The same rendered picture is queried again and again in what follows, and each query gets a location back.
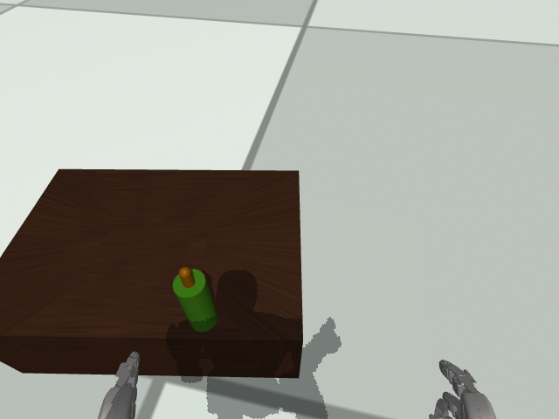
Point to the left robot hand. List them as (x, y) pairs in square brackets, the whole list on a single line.
[(119, 402)]

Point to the right robot hand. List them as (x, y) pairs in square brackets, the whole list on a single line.
[(471, 405)]

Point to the bottle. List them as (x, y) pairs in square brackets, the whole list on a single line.
[(193, 293)]

